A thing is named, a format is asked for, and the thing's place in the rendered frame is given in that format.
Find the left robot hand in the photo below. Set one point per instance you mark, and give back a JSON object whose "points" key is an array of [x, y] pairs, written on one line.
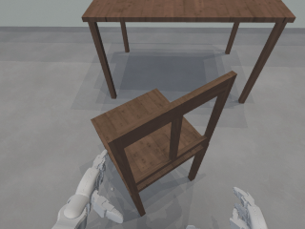
{"points": [[91, 181]]}

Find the chair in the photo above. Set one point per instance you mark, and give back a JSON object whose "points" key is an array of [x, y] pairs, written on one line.
{"points": [[148, 136]]}

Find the table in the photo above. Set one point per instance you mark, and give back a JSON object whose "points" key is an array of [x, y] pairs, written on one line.
{"points": [[189, 11]]}

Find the left robot forearm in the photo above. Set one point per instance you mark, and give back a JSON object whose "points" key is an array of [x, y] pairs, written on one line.
{"points": [[74, 214]]}

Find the right robot hand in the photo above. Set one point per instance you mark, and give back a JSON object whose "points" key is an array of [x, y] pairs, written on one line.
{"points": [[252, 216]]}

